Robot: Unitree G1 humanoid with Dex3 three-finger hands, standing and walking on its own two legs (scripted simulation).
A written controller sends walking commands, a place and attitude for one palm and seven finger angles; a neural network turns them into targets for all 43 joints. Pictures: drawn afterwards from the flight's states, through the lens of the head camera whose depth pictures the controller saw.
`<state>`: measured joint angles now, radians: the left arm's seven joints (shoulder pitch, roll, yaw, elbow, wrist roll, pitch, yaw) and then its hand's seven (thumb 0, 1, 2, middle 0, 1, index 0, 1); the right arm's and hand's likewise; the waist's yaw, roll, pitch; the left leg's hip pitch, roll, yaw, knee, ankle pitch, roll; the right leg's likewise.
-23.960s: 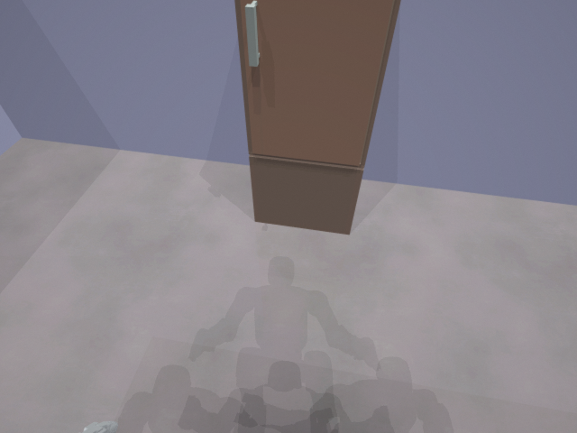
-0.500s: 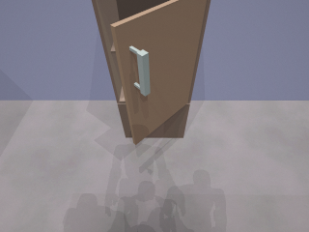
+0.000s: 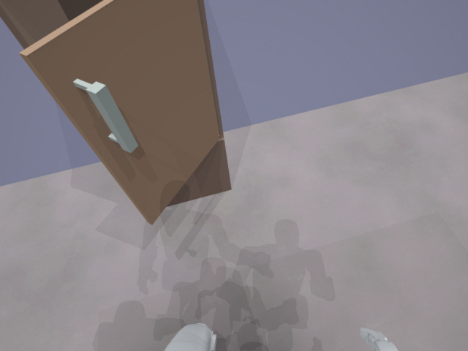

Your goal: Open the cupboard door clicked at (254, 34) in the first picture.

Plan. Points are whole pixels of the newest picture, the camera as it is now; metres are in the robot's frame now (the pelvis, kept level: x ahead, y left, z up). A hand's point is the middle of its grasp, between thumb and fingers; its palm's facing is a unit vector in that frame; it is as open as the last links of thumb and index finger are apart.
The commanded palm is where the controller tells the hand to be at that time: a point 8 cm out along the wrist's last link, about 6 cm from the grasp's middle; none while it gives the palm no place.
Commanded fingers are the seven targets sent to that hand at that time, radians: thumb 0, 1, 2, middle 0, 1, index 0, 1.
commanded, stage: walk to a spot facing it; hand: left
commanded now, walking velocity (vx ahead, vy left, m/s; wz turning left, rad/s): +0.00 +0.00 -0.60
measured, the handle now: (107, 117) +0.49 +0.29 +0.10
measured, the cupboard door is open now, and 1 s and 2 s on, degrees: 45 45 45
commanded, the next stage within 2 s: none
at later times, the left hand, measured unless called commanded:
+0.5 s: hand (133, 323) +0.17 +0.24 -0.17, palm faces -0.24 -0.94 -0.25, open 7.4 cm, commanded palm none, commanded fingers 0.00 0.90 0.90 -0.20 -0.30 -0.20 -0.30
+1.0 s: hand (208, 286) +0.25 +0.10 -0.17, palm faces -0.60 -0.78 -0.20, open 7.4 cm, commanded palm none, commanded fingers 0.00 0.90 0.90 -0.20 -0.30 -0.20 -0.30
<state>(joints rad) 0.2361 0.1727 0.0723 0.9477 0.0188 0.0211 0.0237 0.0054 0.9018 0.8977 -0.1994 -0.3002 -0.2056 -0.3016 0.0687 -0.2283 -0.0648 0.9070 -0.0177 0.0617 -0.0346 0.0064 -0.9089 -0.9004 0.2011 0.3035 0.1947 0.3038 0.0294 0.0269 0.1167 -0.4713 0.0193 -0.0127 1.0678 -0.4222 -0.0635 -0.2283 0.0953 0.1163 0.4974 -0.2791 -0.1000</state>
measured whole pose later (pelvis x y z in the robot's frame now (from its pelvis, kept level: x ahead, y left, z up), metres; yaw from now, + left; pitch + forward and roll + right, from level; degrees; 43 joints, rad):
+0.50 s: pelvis +0.04 +0.05 -0.01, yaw -18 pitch +2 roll -1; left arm 0.19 0.27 0.10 0.89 0.02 0.06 -0.02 0.01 0.90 0.90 -0.20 -0.30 -0.20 -0.30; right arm 0.17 -0.20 -0.01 0.83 -0.04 0.01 -0.04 0.00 -0.91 -0.90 0.20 0.30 0.20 0.30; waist 0.04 -0.03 0.13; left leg -0.26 0.05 0.03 0.54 -0.31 -0.01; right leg -0.49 0.03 0.02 1.11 -0.51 0.04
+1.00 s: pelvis +0.06 +0.01 -0.01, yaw -37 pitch +1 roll +0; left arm 0.15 0.19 0.05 0.88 0.02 0.04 0.00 0.01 0.90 0.90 -0.20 -0.30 -0.21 -0.30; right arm 0.20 -0.22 -0.05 0.88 -0.01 0.04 -0.02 0.01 -0.91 -0.90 0.20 0.30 0.19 0.30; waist -0.02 -0.01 0.11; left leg -0.38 0.03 0.03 0.77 -0.41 -0.06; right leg -0.28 0.06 0.12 0.54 -0.26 -0.02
